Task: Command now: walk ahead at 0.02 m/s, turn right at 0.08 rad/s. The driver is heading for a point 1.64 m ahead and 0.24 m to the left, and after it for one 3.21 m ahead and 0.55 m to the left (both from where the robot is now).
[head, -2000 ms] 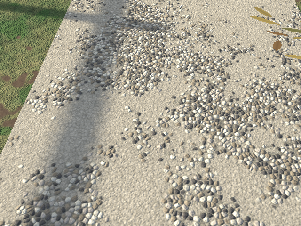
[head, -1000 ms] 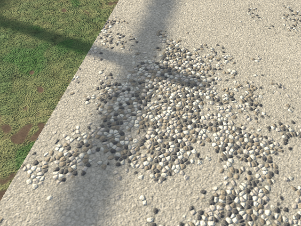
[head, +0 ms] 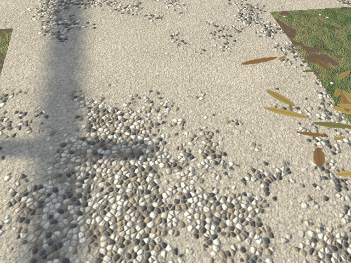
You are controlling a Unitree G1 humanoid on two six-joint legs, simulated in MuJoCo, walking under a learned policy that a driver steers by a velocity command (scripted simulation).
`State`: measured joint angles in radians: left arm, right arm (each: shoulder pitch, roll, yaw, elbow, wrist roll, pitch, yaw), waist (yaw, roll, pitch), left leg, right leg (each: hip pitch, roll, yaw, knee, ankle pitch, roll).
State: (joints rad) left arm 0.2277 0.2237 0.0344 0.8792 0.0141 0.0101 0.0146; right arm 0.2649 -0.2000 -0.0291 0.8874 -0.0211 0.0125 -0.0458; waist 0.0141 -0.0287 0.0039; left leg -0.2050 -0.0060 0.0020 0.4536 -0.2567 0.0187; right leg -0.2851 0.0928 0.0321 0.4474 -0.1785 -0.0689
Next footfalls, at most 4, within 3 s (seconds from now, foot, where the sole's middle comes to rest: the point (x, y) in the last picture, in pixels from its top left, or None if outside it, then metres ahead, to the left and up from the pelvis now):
1.40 right None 0.24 -0.11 -0.78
1.92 left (164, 250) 0.56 0.06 -0.78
2.48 right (179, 172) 0.93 0.01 -0.78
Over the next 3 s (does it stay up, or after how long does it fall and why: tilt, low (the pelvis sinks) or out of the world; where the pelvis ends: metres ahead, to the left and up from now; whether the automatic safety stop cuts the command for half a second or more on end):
stays up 1.00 0.14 -0.01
